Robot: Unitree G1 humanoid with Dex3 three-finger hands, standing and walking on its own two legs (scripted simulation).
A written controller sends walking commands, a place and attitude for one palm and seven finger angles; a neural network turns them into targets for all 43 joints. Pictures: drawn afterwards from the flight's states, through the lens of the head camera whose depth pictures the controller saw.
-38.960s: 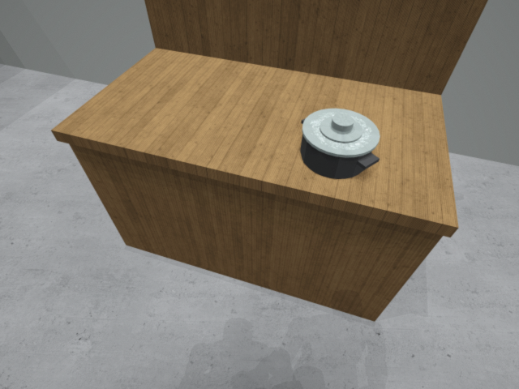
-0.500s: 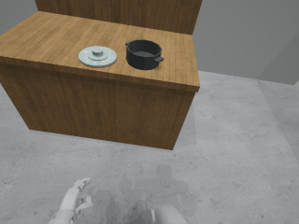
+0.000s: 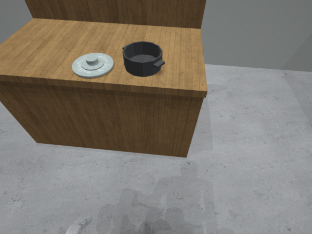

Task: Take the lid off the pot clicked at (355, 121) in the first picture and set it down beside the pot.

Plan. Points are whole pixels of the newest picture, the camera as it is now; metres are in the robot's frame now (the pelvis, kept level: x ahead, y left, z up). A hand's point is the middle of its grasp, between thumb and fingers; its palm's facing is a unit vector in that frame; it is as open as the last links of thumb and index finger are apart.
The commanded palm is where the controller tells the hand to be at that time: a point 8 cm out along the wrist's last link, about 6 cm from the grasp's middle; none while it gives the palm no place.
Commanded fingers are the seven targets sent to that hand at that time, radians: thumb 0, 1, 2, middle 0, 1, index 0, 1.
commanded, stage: let the arm hang, fingers relaxed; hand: left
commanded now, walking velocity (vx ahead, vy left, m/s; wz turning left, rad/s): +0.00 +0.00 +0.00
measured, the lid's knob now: (91, 59) +0.87 +0.30 -0.05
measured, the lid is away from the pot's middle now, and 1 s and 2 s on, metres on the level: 0.25 0.25 0.25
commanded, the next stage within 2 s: look to check the result in 0.84 s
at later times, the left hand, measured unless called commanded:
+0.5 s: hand out of the picture +0.07 +0.17 -0.17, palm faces +0.03 -0.98 -0.19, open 7.3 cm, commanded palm none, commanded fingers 0.00 0.90 0.90 -0.20 -0.30 -0.20 -0.30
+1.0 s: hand out of the picture +0.08 +0.17 -0.17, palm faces +0.04 -0.98 -0.20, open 7.3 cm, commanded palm none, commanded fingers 0.00 0.90 0.90 -0.20 -0.30 -0.20 -0.30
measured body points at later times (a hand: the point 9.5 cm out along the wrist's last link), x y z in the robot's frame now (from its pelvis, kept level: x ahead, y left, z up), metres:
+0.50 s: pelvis +0.06 +0.00 +0.01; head +0.09 +0.01 +0.46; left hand +0.07 +0.23 -0.15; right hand +0.08 -0.23 -0.14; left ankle +0.03 +0.10 -0.73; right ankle +0.00 -0.11 -0.73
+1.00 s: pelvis +0.07 -0.01 +0.01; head +0.09 +0.00 +0.46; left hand +0.08 +0.22 -0.15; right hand +0.04 -0.21 -0.15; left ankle +0.03 +0.10 -0.73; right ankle +0.00 -0.11 -0.73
